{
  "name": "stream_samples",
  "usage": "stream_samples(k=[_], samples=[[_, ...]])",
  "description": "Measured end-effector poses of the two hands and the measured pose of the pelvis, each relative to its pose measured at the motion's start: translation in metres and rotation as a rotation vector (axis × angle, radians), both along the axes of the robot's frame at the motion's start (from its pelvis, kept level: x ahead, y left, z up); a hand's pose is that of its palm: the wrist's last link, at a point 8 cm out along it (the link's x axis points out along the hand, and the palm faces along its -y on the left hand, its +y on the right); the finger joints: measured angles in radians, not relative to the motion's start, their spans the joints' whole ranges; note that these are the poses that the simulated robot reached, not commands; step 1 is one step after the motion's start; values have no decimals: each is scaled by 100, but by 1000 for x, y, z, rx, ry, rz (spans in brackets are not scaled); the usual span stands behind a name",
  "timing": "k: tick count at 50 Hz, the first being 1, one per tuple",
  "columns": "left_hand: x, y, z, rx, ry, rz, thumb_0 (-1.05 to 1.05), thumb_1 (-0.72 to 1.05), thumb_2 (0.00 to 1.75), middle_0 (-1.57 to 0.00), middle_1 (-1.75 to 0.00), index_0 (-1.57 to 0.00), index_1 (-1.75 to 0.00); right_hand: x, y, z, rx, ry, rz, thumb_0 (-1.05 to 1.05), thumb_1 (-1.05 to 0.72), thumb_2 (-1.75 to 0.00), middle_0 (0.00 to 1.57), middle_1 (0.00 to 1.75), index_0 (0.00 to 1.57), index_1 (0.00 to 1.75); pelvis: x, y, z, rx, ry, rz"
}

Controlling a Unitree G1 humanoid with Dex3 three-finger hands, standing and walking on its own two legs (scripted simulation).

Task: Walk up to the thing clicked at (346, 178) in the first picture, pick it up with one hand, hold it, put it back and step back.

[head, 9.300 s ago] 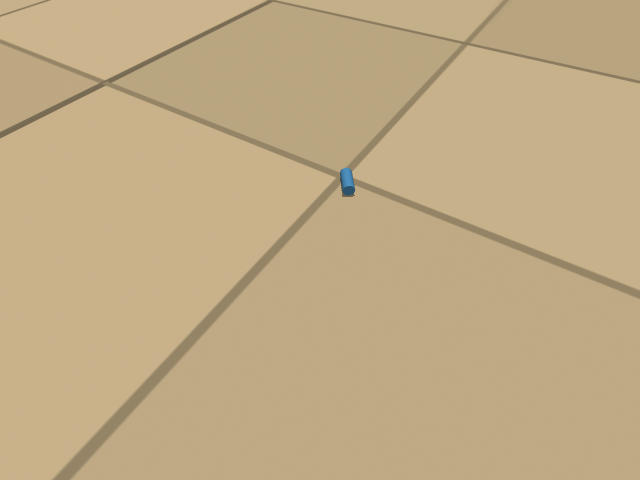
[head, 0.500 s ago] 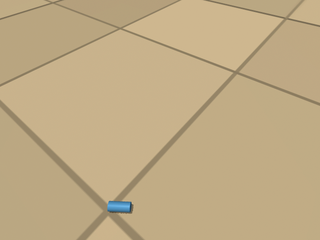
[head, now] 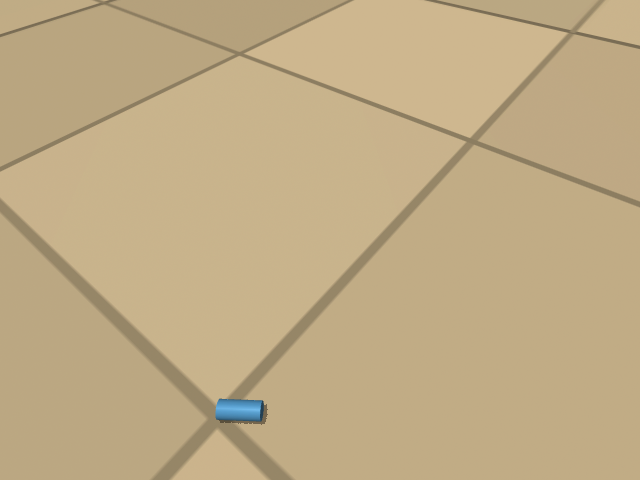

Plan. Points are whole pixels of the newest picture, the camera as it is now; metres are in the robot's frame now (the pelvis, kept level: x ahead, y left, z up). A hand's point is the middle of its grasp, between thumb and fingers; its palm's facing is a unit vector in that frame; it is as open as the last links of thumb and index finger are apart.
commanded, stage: walk up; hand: left
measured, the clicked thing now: (240, 410) +0.44 +0.28 -0.75
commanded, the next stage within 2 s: stand in 1.28 s
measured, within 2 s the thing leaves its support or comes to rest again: neither
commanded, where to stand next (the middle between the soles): +0.06 +0.04 m, yaw +0 degrees
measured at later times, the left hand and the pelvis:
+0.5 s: hand out of the picture +0.09 +0.29 -0.15, palm faces +0.01 -0.92 -0.39, open 7.4 cm; pelvis +0.01 +0.02 +0.00, yaw +1 degrees
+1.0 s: hand out of the picture +0.08 +0.29 -0.15, palm faces +0.04 -0.92 -0.40, open 7.4 cm; pelvis +0.01 +0.02 +0.00, yaw +2 degrees
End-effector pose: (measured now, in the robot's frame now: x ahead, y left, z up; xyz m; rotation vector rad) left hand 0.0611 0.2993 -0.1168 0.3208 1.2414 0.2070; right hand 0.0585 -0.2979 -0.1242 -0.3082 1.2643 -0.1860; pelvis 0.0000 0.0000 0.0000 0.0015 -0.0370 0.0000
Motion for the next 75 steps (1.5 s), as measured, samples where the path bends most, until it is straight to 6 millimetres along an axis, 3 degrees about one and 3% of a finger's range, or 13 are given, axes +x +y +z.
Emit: stream_samples(k=[7,17,26,40,65,75], samples=[[3,11,3,19,-32,22,1,90,89,-21,-30,-20,-30,2,1,-2,-8,11,-9,0,-90,-90,20,30,20,30,4,9,-2,-3,-3,4],[15,31,4,41,-52,23,1,91,90,-21,-30,-20,-30,13,19,-1,2,-10,-8,0,-90,-90,20,30,20,30,10,20,-4,2,-8,7],[21,32,4,39,-58,12,1,91,90,-21,-30,-20,-30,30,26,-1,13,-44,1,0,-90,-90,21,30,20,30,14,24,-4,4,-9,14],[12,31,5,49,-56,32,1,90,89,-21,-30,-20,-30,47,21,0,12,-74,21,0,-90,-90,20,30,20,30,15,21,-4,5,-18,28],[0,29,6,48,-53,48,1,90,89,-21,-30,-20,-30,34,19,-2,16,-48,38,0,-90,-90,20,30,20,30,7,16,-4,6,-22,39],[-1,11,0,-1,-23,33,1,91,90,-21,-30,-20,-30,28,16,2,7,-59,40,0,-90,-90,21,30,20,30,3,10,-1,3,-17,27]])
